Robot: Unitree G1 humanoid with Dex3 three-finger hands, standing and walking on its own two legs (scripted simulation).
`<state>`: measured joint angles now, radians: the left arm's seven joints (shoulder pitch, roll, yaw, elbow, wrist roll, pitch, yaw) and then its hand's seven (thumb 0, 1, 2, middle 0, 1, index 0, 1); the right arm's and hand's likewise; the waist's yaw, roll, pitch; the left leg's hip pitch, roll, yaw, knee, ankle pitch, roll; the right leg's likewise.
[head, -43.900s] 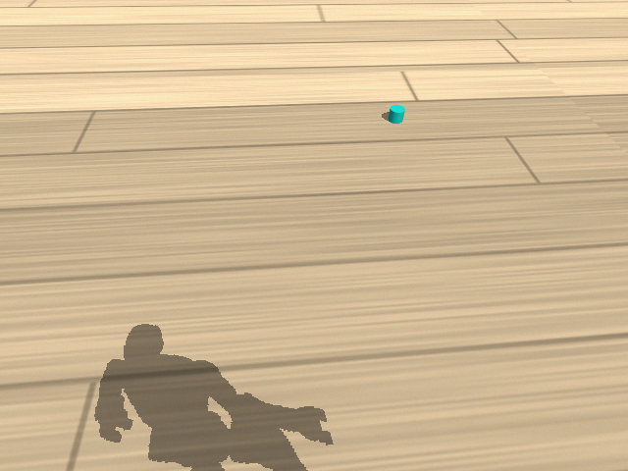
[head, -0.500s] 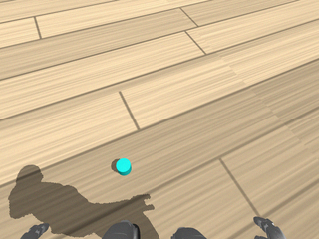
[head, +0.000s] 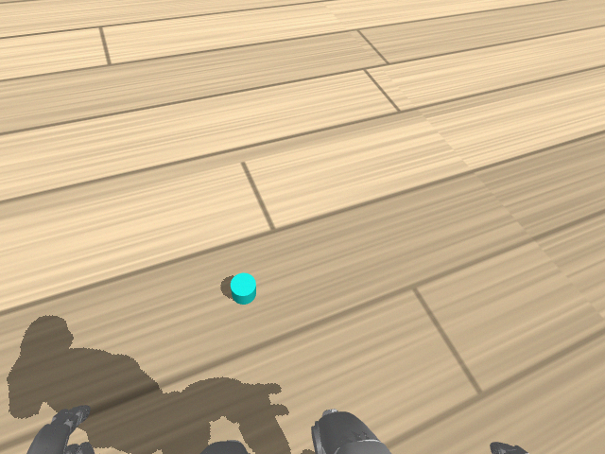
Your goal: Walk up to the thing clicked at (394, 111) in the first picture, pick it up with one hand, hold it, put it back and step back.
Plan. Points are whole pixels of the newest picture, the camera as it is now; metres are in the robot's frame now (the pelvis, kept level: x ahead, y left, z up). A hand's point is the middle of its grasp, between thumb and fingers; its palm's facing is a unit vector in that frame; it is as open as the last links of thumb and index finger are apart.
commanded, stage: step back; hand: left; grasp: from above
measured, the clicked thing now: (243, 288) +0.66 +0.13 -0.73
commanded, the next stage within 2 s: none
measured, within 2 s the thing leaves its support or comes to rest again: neither
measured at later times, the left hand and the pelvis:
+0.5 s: hand out of the picture -0.09 +0.23 -0.13, palm faces -0.05 -0.90 -0.43, open 7.4 cm; pelvis -0.17 -0.04 +0.00, yaw -3 degrees
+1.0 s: hand out of the picture -0.27 +0.20 -0.15, palm faces -0.04 -0.91 -0.40, open 7.4 cm; pelvis -0.36 -0.07 -0.01, yaw -2 degrees
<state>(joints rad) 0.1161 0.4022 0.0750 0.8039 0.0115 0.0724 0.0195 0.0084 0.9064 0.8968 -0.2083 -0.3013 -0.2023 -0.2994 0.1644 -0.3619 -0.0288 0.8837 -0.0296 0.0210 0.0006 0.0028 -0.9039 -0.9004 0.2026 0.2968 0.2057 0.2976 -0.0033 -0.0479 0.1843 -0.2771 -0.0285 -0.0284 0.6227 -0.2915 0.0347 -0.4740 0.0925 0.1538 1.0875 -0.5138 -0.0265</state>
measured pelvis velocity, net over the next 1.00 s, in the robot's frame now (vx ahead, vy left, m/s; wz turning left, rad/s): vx -0.36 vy -0.07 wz -0.04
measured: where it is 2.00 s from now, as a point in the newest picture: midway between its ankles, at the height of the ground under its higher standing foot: outside the picture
